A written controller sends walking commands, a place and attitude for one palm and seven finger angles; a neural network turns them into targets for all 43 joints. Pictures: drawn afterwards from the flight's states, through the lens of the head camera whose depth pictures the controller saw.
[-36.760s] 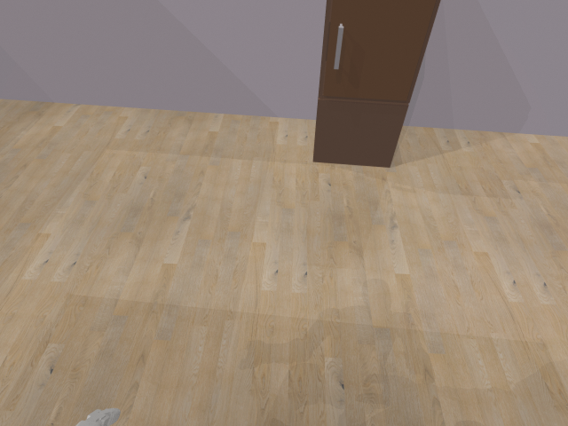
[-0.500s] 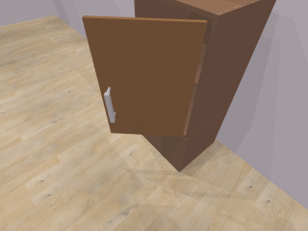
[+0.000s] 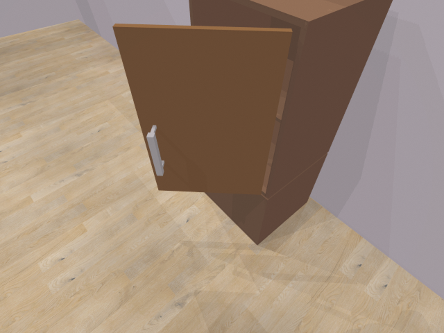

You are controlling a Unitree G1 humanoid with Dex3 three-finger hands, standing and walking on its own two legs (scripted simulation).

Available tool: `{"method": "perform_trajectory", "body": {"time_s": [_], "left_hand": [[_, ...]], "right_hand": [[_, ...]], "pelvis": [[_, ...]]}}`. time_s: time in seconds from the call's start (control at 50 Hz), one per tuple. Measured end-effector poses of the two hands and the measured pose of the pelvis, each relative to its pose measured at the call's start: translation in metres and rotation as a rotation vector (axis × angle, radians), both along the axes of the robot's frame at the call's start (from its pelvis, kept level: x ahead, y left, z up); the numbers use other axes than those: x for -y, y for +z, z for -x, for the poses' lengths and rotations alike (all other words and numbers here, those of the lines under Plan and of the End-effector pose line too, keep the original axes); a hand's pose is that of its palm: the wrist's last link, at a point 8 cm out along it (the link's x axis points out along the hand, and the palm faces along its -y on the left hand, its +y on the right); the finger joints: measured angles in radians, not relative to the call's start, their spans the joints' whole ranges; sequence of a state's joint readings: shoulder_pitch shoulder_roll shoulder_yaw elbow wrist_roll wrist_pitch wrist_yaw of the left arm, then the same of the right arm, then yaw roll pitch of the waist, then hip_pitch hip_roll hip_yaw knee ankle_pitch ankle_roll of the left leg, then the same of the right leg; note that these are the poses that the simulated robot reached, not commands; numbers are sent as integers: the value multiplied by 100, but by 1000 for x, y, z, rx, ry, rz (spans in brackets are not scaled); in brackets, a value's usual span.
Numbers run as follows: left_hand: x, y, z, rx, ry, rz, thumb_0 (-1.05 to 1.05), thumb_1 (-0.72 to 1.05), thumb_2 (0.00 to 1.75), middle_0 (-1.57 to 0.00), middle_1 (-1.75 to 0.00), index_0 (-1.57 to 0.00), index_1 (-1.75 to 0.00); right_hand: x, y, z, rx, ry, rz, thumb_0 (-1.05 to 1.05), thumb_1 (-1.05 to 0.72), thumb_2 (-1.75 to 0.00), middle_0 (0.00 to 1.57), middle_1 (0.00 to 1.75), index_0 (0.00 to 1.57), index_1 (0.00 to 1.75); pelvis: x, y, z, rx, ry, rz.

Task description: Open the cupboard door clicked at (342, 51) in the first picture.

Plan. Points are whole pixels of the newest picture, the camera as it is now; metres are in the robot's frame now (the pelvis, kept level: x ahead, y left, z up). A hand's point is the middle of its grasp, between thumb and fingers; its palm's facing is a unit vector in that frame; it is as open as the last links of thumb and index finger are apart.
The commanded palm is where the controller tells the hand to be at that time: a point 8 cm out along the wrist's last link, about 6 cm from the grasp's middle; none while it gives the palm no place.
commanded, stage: look again from close up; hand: left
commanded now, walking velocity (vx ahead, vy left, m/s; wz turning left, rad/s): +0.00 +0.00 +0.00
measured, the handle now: (157, 151) +0.63 +0.24 -0.11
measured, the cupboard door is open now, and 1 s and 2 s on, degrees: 47 47 47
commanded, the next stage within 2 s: shuffle to correct the standing spot in 0.38 s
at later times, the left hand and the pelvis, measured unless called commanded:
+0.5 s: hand out of the picture +0.02 +0.14 -0.17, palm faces +0.04 -0.98 -0.20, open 7.3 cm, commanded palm none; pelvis +0.01 -0.03 +0.00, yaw +1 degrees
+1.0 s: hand out of the picture +0.08 +0.18 -0.18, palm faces +0.05 -0.98 -0.18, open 7.3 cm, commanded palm none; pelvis +0.07 +0.00 +0.00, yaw +1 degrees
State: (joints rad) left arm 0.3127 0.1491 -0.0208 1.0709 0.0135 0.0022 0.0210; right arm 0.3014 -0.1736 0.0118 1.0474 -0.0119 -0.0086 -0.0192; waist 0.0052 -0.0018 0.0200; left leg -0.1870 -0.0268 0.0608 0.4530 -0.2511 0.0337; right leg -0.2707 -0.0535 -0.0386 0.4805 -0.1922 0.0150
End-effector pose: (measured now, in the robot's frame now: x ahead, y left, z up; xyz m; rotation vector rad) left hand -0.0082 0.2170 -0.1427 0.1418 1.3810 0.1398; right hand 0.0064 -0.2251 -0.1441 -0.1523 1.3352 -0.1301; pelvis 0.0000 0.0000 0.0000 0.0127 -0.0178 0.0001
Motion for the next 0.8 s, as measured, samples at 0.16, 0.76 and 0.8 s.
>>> {"method": "perform_trajectory", "body": {"time_s": [0.16, 0.76, 0.8], "left_hand": [[9, 0, -15, 17, -5, -11, 1, 92, 90, -20, -30, -20, -30], [21, -13, -9, -4, 103, 38, 0, 90, 90, -20, -30, -20, -30], [15, -16, -10, -24, 105, 46, 0, 90, 90, -20, -30, -20, -30]], "right_hand": [[5, -1, 3, -29, -12, -13, 0, -90, -90, 20, 30, 20, 30], [16, 4, -2, -109, 13, 28, 0, -91, -90, 20, 30, 20, 30], [10, 7, -3, -108, 5, 38, 0, -91, -90, 20, 30, 20, 30]], "pelvis": [[13, 1, -5, 2, 2, 2], [16, -3, -31, -4, 35, 31], [10, -4, -37, -8, 29, 21]]}}
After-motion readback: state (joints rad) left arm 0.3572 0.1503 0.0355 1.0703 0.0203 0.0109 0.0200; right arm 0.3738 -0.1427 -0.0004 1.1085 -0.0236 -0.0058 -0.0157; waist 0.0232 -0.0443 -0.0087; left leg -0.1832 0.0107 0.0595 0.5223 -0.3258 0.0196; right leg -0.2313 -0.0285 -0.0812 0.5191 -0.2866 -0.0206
